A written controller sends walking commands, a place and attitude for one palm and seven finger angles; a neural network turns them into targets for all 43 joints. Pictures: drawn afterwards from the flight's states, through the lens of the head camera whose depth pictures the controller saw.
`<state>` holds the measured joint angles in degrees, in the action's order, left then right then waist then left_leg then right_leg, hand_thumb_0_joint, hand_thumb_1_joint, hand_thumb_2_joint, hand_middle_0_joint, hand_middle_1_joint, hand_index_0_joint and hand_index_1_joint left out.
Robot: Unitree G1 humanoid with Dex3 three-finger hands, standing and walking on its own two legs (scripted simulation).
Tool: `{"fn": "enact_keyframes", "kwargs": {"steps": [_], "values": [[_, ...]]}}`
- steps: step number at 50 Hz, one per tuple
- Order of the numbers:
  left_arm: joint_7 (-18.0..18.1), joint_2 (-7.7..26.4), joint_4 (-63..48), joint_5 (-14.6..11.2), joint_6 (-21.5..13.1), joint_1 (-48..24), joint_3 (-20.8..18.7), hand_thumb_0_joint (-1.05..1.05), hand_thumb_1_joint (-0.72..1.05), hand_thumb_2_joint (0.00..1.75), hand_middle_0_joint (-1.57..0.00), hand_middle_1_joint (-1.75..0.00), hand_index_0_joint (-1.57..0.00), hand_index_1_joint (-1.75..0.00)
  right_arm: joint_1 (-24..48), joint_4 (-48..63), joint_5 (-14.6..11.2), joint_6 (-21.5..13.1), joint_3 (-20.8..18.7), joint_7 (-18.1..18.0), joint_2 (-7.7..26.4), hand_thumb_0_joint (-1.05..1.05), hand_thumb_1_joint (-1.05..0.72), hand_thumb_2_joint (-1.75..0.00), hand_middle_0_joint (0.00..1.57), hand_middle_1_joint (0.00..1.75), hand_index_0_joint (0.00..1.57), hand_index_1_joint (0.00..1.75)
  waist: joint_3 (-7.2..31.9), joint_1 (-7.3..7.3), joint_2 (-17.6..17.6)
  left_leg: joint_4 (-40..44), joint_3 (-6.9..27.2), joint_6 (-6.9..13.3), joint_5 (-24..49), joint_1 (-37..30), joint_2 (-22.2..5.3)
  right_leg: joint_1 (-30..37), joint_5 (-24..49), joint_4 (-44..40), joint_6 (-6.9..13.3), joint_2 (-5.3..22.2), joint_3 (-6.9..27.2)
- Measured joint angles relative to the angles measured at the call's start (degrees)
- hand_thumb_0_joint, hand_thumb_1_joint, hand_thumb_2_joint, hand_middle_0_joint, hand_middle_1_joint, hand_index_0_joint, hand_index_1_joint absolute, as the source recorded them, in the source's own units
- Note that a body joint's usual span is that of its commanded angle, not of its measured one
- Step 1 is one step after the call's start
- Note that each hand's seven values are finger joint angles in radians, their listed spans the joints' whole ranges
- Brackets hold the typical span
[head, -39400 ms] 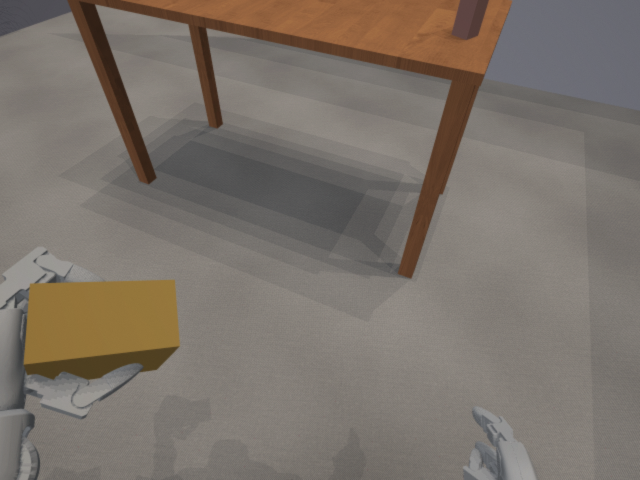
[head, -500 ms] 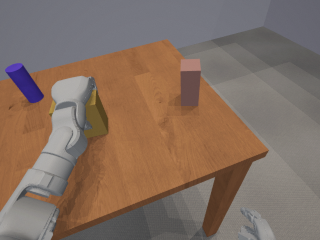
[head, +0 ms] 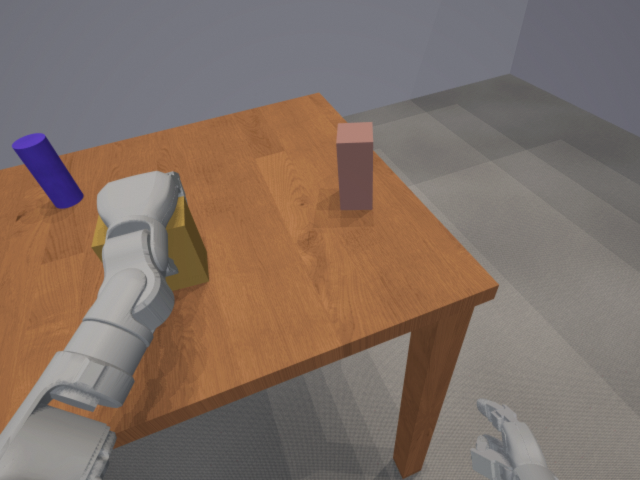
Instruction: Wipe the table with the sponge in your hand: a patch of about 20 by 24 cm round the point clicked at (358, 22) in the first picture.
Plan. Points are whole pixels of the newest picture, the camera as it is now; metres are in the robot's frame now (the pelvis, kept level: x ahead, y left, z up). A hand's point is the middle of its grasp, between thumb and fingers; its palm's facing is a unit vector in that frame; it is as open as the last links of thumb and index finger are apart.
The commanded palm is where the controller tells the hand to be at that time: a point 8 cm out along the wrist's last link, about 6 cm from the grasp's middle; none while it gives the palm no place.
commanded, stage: wipe back along the middle lane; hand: left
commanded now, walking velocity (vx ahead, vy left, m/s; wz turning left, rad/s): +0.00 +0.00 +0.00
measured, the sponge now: (161, 258) +0.36 +0.27 +0.11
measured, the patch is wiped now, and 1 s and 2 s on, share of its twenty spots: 0.70 0.75 0.80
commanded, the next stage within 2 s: slide across to the third lane in 0.88 s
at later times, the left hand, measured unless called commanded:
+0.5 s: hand (155, 251) +0.33 +0.24 +0.15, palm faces +0.12 -0.05 -0.99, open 10.3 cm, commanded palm +0.28 +0.23 +0.19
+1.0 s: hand (157, 278) +0.29 +0.22 +0.15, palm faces +0.24 -0.20 -0.95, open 10.3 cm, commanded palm +0.24 +0.21 +0.19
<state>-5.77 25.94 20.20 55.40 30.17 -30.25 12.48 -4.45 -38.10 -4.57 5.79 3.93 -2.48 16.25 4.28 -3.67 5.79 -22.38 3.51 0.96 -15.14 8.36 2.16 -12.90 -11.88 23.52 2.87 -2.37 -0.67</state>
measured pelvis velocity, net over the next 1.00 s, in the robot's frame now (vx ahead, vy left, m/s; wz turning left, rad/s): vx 0.01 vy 0.02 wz -0.03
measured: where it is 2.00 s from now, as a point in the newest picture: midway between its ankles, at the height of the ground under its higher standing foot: outside the picture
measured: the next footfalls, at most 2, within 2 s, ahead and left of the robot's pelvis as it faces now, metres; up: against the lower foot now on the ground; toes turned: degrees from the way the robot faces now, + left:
none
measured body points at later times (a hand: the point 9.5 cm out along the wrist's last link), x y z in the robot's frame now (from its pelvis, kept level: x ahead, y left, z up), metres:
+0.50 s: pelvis +0.00 +0.00 +0.00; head -0.02 -0.05 +0.44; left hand +0.32 +0.24 +0.21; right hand +0.24 -0.21 -0.09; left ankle -0.04 +0.11 -0.74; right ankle +0.00 -0.09 -0.74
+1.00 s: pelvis +0.01 +0.02 +0.00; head -0.02 -0.03 +0.44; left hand +0.27 +0.23 +0.20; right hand +0.25 -0.18 -0.08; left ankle -0.04 +0.12 -0.74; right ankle +0.00 -0.09 -0.74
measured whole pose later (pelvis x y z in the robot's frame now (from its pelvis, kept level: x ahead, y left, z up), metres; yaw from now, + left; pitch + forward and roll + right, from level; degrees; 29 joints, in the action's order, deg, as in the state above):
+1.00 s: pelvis +0.01 +0.02 +0.00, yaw -2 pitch -1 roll +0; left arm -1.9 22.0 -18.9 53.2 37.3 -4.2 14.0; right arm -1.1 -34.6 -4.5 9.4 4.2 1.3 15.2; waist 4.3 -6.8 6.5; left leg -25.6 1.2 2.3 -18.1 6.6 2.6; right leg -11.6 -14.0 26.6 1.6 -2.2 1.5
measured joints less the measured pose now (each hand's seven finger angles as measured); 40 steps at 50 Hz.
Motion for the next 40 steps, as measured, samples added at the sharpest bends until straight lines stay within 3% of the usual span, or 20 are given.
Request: {"fn": "enact_keyframes", "kwargs": {"steps": [8, 17, 26, 40], "values": [[1.3, 0.5, -6.5, -1.0, 0.2, 6.0, -1.4, 0.0, -0.51, 1.06, -0.67, -1.38, -0.68, -1.39, -1.0, -0.6, -0.1, 0.7, -0.6, 0.3, 0.8, 0.01, -0.9, -0.9, 0.2, 0.3, 0.2, 0.3, 0.3, -0.17, 0.8, -0.8, -0.7, -0.1, -0.8, -0.4, -0.4, 0.0, -0.6, 1.0, 0.1, -0.4, 0.6], [1.5, 0.7, -12.5, -1.9, 3.5, 9.7, -1.4, 0.0, -0.5, 1.06, -0.66, -1.39, -0.67, -1.39, 1.0, -0.1, -0.3, 0.9, -0.5, 0.4, 0.8, 0.01, -0.9, -0.9, 0.2, 0.3, 0.2, 0.3, 0.1, -0.52, 0.9, -1.7, -1.3, -0.1, -1.4, -0.4, -0.4, -0.3, -1.1, 2.1, 0.1, -0.6, 1.2], [0.8, -0.3, -18.7, -0.9, 6.3, 12.6, 0.3, 0.0, -0.49, 1.05, -0.65, -1.39, -0.67, -1.39, 3.0, 1.7, -0.5, 0.7, -0.3, 1.2, 0.5, 0.01, -0.9, -0.9, 0.2, 0.3, 0.2, 0.3, 0.4, -1.37, 1.1, -2.4, -1.3, 0.3, -1.9, -0.4, -0.1, -0.2, -1.7, 2.8, -0.3, -0.3, 1.2], [1.9, -2.0, -29.8, -1.2, 7.3, 19.3, 1.1, 0.01, -0.49, 1.04, -0.61, -1.41, -0.68, -1.36, 4.1, 2.9, -0.2, 2.1, 0.5, 2.5, -1.1, 0.01, -0.9, -0.9, 0.2, 0.3, 0.19, 0.29, 0.3, -2.66, 0.5, -3.0, -1.7, 0.9, -2.6, -1.1, 0.3, 0.6, -2.1, 3.0, -0.9, 0.1, 1.6]]}}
